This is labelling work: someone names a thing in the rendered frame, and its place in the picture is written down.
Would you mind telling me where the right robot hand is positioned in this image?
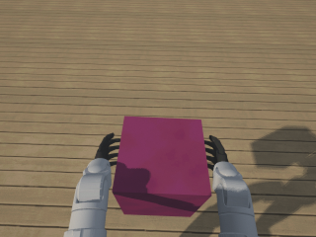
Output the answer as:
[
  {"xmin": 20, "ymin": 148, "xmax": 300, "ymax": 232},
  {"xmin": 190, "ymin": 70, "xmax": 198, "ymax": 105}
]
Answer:
[{"xmin": 204, "ymin": 135, "xmax": 229, "ymax": 171}]

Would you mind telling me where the left robot forearm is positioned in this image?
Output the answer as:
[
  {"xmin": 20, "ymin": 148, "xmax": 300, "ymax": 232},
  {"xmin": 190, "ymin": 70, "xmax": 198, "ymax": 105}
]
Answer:
[{"xmin": 63, "ymin": 158, "xmax": 112, "ymax": 237}]

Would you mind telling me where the left robot hand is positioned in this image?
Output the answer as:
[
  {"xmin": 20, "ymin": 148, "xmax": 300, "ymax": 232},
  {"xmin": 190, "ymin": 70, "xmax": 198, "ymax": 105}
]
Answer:
[{"xmin": 95, "ymin": 133, "xmax": 120, "ymax": 167}]

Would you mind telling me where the right robot forearm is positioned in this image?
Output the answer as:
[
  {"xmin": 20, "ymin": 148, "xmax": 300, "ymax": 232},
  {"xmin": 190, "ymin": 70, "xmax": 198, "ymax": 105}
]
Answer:
[{"xmin": 212, "ymin": 161, "xmax": 260, "ymax": 237}]

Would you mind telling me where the carton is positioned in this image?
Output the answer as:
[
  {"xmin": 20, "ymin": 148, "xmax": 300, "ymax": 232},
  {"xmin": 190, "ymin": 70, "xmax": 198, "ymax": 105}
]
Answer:
[{"xmin": 112, "ymin": 116, "xmax": 212, "ymax": 217}]

